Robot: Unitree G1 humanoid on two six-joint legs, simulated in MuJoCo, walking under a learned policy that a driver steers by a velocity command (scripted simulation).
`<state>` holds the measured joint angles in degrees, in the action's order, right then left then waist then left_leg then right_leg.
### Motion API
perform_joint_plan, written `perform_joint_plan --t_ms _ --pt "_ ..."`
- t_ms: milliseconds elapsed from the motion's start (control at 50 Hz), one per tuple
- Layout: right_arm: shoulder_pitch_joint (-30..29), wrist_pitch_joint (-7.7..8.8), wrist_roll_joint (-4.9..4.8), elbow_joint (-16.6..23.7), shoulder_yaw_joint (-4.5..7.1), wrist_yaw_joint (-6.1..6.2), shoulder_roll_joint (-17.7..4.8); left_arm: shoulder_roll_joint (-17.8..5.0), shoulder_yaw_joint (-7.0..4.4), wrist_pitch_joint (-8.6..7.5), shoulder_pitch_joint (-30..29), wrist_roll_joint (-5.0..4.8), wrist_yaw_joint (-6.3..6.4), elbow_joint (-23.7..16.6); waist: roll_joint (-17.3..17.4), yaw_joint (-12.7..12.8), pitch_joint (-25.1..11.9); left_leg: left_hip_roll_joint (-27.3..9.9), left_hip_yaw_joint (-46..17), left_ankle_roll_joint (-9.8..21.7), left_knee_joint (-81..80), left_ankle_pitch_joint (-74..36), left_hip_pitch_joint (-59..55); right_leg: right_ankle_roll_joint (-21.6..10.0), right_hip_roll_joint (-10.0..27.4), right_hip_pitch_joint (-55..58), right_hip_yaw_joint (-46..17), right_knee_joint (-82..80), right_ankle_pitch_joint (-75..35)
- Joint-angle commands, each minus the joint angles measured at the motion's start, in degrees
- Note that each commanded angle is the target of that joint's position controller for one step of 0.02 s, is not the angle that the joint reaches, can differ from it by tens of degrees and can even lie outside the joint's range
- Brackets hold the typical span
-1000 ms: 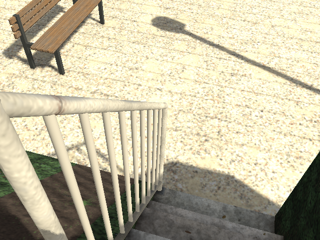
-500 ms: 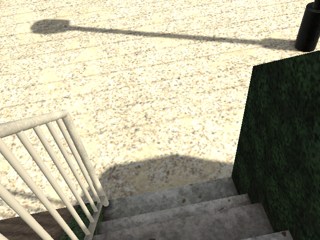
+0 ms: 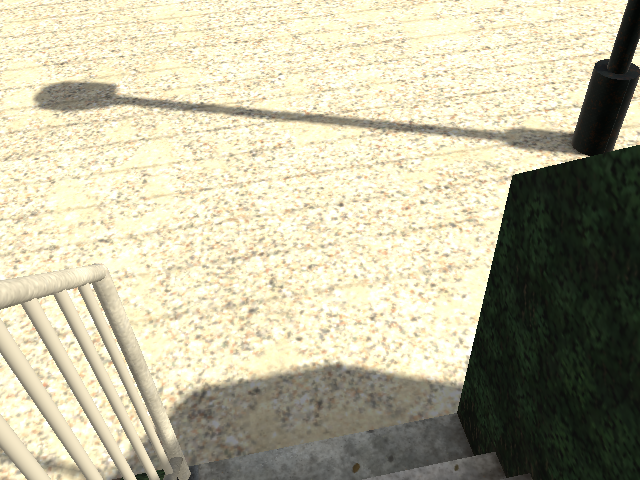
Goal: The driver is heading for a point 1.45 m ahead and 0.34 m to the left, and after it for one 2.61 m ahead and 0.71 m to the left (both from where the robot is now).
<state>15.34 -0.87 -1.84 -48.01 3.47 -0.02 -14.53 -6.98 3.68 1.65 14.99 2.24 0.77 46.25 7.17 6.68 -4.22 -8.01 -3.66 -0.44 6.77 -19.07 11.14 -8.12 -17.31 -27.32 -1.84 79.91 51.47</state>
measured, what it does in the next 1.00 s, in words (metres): goes down: left foot 0.22 m lower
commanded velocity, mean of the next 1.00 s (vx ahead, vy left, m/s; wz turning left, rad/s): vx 0.01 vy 0.00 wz -0.03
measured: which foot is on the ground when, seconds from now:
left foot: up 0.00-0.02, down 0.04-1.00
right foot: down 0.00-1.00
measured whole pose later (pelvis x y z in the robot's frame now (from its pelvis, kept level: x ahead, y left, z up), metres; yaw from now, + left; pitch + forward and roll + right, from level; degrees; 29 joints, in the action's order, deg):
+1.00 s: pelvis -0.07 +0.08 -0.06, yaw -5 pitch -2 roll -10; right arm 31.0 -6.3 -2.2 -58.2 2.3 1.1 -12.5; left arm -10.6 2.4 4.2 14.3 0.3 1.4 50.7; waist 4.4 -1.2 0.4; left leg -9.2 0.0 -4.7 22.2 15.0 18.5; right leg -3.6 -6.9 -41.1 7.8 94.7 51.9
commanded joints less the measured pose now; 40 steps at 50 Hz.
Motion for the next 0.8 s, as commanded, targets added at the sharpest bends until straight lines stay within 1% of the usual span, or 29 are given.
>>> perform_joint_plan --t_ms 20,40,60,80,100,120,140,160,180,200,220,280,340,400,440,460,480,520,580,600,620,640,680,700,720,740,760,780,800 --pt "6.9 0.91 -0.55 0.2 1.82 0.62 -3.2 -9.4 -1.69 -0.21 4.1 0.39 -0.89 -1.5 -4.6 -0.5 3.8 -1.3 5.1 1.4 -9.9 0.5 -9.1 -7.4 11.4 -4.4 -22.7 -7.6 -43.4" --pt "11.4 1.01 -1.45 -1.9 1.96 0.89 -4.4 -9.7 -2.53 -0.29 6.6 -0.03 -0.83 -0.1 -1.0 -1.2 2.4 -4.7 5.1 1.1 -7.6 -13.4 -18.5 -6.3 9.4 -10.9 -17.6 -0.4 -25.5" --pt "19.0 0.54 -1.30 -4.6 2.49 0.71 -6.5 -8.4 -2.44 -0.75 6.3 -0.46 -1.02 0.0 2.8 -4.7 -2.8 -7.4 4.7 1.5 5.5 -27.7 -33.7 -4.3 7.7 -24.3 -12.6 10.0 -3.4" --pt "17.5 0.24 -1.64 -5.1 3.33 0.43 -8.6 -5.1 -0.88 -2.42 6.9 -3.04 -1.20 -1.3 6.4 -5.4 -8.7 -10.6 7.6 4.4 16.3 -20.0 -38.2 -0.8 9.2 -24.1 -5.1 7.4 3.5" --pt "16.8 -0.06 -2.63 -5.5 3.15 -0.19 -6.8 -5.4 -0.48 -2.82 3.6 -3.21 -0.61 -1.4 7.5 -8.7 -9.7 -10.5 3.9 5.3 11.4 -7.1 -34.2 -1.3 9.4 -24.5 -2.7 7.5 3.6" --pt "19.5 -0.12 -1.97 -5.9 2.14 -0.48 -4.8 -7.2 -1.23 -2.05 0.3 -2.14 0.12 -0.5 5.5 -11.8 -4.8 -8.2 3.1 4.4 8.0 -5.4 -29.7 -1.6 7.9 -25.6 0.1 11.3 5.0" --pt "20.0 0.24 -0.07 -5.4 0.93 -0.35 -3.2 -7.4 -1.64 -1.26 -1.1 -2.09 0.36 -0.1 3.6 -12.7 -2.6 -7.3 2.1 3.1 6.7 -9.5 -27.4 -1.1 7.1 -24.7 2.7 12.3 6.9" --pt "18.9 0.77 0.54 -4.4 0.19 -0.22 -3.6 -7.1 -1.62 -0.31 -1.7 -1.87 0.01 -0.5 2.1 -10.5 -0.8 -7.6 1.1 3.0 7.5 -16.5 -23.6 -0.8 8.2 -21.5 3.2 8.9 6.3" --pt "19.4 0.75 1.06 -4.9 0.20 0.04 -4.7 -5.6 -1.00 0.37 -2.4 -1.59 0.23 -1.3 1.6 -10.2 0.9 -7.6 1.2 2.6 6.2 -22.7 -22.1 -0.7 8.5 -20.6 3.2 7.4 3.8" --pt "20.3 0.98 1.34 -5.1 -0.25 -0.42 -4.9 -5.5 -0.81 0.58 -3.1 -1.62 0.42 -1.4 -0.5 -10.1 1.6 -7.0 1.2 3.1 6.7 -30.3 -21.1 0.1 8.5 -19.1 3.3 7.1 4.4" --pt "21.0 1.25 1.81 -6.2 -0.30 -0.66 -5.5 -5.6 -0.88 0.73 -1.5 -1.82 0.46 -0.9 -0.6 -9.0 0.9 -7.2 1.2 3.6 7.4 -35.9 -20.5 0.1 8.5 -17.5 3.4 7.7 4.3" --pt "21.2 1.63 2.20 -7.6 -0.74 -0.60 -5.6 -5.1 -0.15 1.38 0.0 -2.09 0.46 -0.7 1.0 -7.6 -1.1 -5.7 3.8 3.1 7.4 -38.3 -16.8 1.0 10.0 -10.7 3.4 5.5 -3.0" --pt "23.7 1.54 2.42 -9.8 -1.67 -0.63 -4.2 -5.1 -0.13 2.59 -0.7 -2.15 0.15 -0.7 -0.9 -6.8 -0.4 -3.7 6.1 1.3 5.4 -29.2 -10.2 0.7 11.5 -4.3 3.5 4.3 -10.5" --pt "25.1 1.08 2.28 -10.6 -2.04 -0.87 -3.8 -5.7 -0.28 3.53 -2.1 -2.03 0.11 -1.0 -0.7 -7.1 2.7 -2.6 6.6 0.2 3.1 -14.1 -3.3 -0.6 12.9 -1.5 2.8 2.7 -10.2" --pt "27.5 0.87 3.01 -11.5 -2.00 -0.93 -4.3 -5.6 -0.26 4.14 -1.7 -2.12 0.45 -0.9 -1.6 -7.3 4.4 -2.0 7.2 -0.3 2.1 -5.9 0.1 -1.5 13.2 -0.6 3.9 3.5 -8.4" --pt "29.4 1.00 2.79 -11.8 -2.19 -1.01 -3.8 -6.6 -0.63 3.77 -1.3 -2.02 0.37 -0.3 -3.7 -8.0 4.1 -1.6 8.0 -0.3 2.8 -4.4 -0.1 -1.8 14.5 -0.6 2.3 4.1 -10.4" --pt "29.7 0.93 2.77 -12.3 -2.24 -1.05 -3.5 -6.1 -0.45 3.53 -1.7 -2.07 0.28 -0.9 -2.4 -8.0 5.1 -1.7 7.8 -0.2 3.5 -2.4 0.4 -1.7 15.7 -1.0 1.5 3.2 -10.6" --pt "30.9 0.63 2.48 -12.8 -1.70 -0.77 -3.8 -6.4 -0.46 3.22 -2.1 -1.96 0.76 -0.6 -2.2 -9.3 6.1 -1.1 7.8 -0.5 4.7 1.8 0.3 -3.1 16.9 -3.9 0.6 3.9 -10.8" --pt "30.2 -0.26 2.25 -12.7 -1.61 -0.64 -3.5 -6.2 -0.45 2.73 -2.7 -2.31 0.86 -0.6 -2.4 -10.1 7.8 -1.1 6.9 -0.9 5.8 9.7 1.3 -3.7 17.4 -7.0 1.5 4.3 -7.4" --pt "29.8 -0.51 1.89 -12.4 -1.66 -0.69 -3.1 -6.3 -0.54 2.70 -3.0 -2.05 0.81 -0.2 -2.1 -10.4 7.9 -1.0 6.0 -1.1 6.5 11.3 1.1 -4.0 17.8 -8.7 0.9 4.4 -5.9" --pt "31.9 -0.66 2.26 -13.2 -1.85 -0.75 -2.6 -5.7 -0.48 2.82 -2.8 -2.12 0.70 0.3 -3.1 -11.0 7.4 -1.0 5.9 -1.4 7.9 11.3 -0.6 -4.5 17.5 -11.0 1.4 6.5 -3.7" --pt "31.8 -0.71 2.29 -13.5 -1.72 -0.65 -3.1 -4.8 -0.42 2.71 -1.5 -2.57 0.57 0.7 -0.4 -10.6 7.9 -1.3 4.9 -1.8 7.2 14.2 0.9 -4.2 16.9 -10.9 3.3 7.8 -0.6" --pt "32.7 -0.21 2.11 -13.6 -1.63 -0.93 -4.3 -5.0 -0.77 2.48 1.6 -2.07 0.21 2.0 1.0 -9.7 6.9 -2.1 3.3 -2.3 9.0 17.0 0.6 -4.2 15.2 -13.2 7.1 15.1 4.9" --pt "30.9 -0.70 2.49 -13.7 -1.08 -0.30 -5.6 -3.3 -0.34 2.02 1.8 -3.28 0.19 1.2 5.4 -9.0 8.8 -3.0 1.5 -1.5 3.1 26.0 6.4 -2.9 13.8 -10.3 10.4 14.8 4.6" --pt "28.9 -0.97 2.15 -13.1 -0.72 -0.10 -6.5 -4.4 -0.54 2.34 2.6 -2.98 0.18 1.7 5.6 -8.3 10.5 -2.3 1.8 -2.3 -1.8 35.8 10.7 -3.3 12.8 -8.0 12.0 14.1 3.3" --pt "27.3 -2.09 2.01 -13.3 -0.98 -0.14 -5.8 -4.3 -0.33 2.88 4.1 -2.17 -0.29 2.7 6.1 -7.5 11.1 -1.6 2.5 -3.9 -5.3 44.4 12.6 -4.8 11.5 -5.6 12.3 12.2 4.7" --pt "25.1 -2.95 2.55 -12.3 -0.79 0.07 -5.8 -4.7 -0.08 3.30 3.7 -1.65 -0.92 2.9 4.7 -7.2 13.3 -0.5 4.3 -5.8 -8.6 54.0 16.4 -5.9 11.3 -3.6 11.0 7.2 3.6" --pt "22.9 -3.48 2.50 -11.4 -0.27 0.39 -7.0 -5.2 0.05 3.31 3.4 -1.55 -1.34 2.2 2.7 -5.9 15.3 -0.5 4.8 -6.4 -9.9 55.3 18.8 -7.0 11.8 -1.6 7.9 -0.4 0.5" --pt "21.6 -4.07 2.33 -11.8 -0.15 0.43 -6.7 -5.2 0.37 2.69 4.3 -1.32 -1.42 2.8 -0.6 -4.4 15.5 0.1 6.1 -7.0 -8.8 51.1 16.8 -8.2 12.6 -2.9 2.7 -6.1 -0.6"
